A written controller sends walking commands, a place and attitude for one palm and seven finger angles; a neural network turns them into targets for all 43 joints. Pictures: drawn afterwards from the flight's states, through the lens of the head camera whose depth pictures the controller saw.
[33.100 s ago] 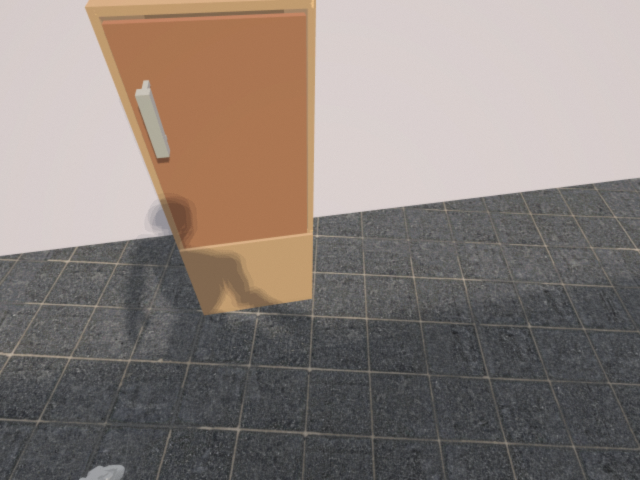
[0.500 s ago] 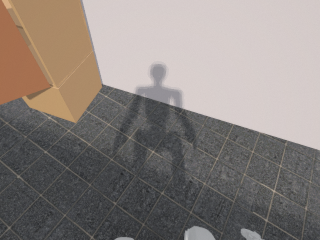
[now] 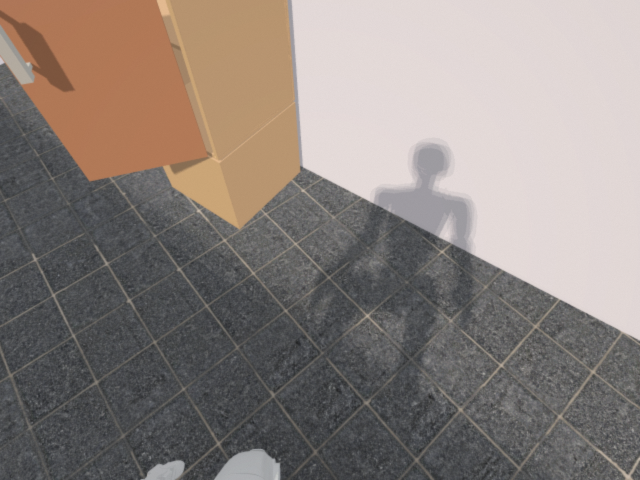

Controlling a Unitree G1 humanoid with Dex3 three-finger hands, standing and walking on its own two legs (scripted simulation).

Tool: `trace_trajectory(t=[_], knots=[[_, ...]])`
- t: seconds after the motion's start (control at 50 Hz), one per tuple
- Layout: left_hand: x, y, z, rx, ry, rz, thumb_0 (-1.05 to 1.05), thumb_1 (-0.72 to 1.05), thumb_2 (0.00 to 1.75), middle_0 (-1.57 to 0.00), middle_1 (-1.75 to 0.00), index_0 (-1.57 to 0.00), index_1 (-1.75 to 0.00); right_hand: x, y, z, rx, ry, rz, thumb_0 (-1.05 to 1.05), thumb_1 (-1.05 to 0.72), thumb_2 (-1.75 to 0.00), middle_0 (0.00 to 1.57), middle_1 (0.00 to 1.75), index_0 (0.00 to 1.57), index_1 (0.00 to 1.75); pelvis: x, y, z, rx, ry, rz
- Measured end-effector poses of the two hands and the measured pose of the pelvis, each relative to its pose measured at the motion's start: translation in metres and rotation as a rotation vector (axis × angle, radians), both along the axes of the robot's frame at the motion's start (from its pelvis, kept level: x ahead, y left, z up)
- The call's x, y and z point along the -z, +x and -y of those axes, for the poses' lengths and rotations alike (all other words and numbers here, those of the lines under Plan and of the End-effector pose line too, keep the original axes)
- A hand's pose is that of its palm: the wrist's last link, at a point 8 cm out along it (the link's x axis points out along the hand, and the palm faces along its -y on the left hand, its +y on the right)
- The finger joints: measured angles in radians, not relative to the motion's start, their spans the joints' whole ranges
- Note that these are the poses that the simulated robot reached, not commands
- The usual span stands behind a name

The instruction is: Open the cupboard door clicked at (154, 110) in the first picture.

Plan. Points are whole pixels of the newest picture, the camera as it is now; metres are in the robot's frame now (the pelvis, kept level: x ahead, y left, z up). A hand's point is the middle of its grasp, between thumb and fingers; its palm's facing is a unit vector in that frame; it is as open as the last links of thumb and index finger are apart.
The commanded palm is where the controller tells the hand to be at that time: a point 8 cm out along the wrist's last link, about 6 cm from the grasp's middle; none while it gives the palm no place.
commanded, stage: turn to face it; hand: left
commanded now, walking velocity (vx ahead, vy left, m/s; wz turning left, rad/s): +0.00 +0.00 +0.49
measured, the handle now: (8, 44) +0.89 +0.68 +0.05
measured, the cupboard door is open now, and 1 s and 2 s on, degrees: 53 53 53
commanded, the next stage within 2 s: take the last steps up to it in 0.54 s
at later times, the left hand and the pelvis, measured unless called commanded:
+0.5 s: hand out of the picture +0.06 +0.23 -0.16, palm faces +0.20 -0.95 -0.24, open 7.4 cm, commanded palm none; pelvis +0.01 +0.01 +0.00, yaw +10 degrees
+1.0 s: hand out of the picture -0.07 +0.20 -0.18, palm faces +0.44 -0.87 -0.20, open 7.4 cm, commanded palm none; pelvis +0.04 +0.04 +0.00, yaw +22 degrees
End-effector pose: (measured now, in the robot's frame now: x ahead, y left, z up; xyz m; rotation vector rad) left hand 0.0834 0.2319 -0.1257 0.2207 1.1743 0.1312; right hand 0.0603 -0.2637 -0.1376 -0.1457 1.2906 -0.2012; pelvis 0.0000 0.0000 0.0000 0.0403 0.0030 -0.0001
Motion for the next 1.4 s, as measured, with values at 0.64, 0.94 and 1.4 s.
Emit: trace_trajectory(t=[0.64, 0.94, 1.4], knots=[[0.004, -0.051, 0.0, -0.257, 0.001, -0.017, 0.0, 0.91, 0.9, -0.2, -0.3, -0.2, -0.3, 0.018, 0.051, -0.03, -0.228, 0.045, -0.029, 0.01, -0.91, -0.9, 0.2, 0.29, 0.2, 0.3, 0.006, 0.016, 0.01, -0.231, -0.021, 0.014], [0.01, -0.153, 0.0, -0.497, -0.072, -0.181, 0.0, 0.91, 0.9, -0.2, -0.3, -0.2, -0.3, -0.007, 0.112, -0.069, -0.429, 0.001, -0.036, 0.01, -0.92, -0.9, 0.2, 0.29, 0.2, 0.3, -0.005, 0.031, -0.019, -0.365, -0.013, 0.0], [0.012, 0.055, -0.143, -0.375, -0.069, 0.006, 0.0, 0.91, 0.9, -0.19, -0.3, -0.19, -0.3, 0.003, 0.087, -0.168, -0.321, 0.001, -0.235, 0.01, -0.93, -0.9, 0.2, 0.29, 0.2, 0.3, 0.002, 0.135, -0.132, -0.36, -0.014, 0.009]])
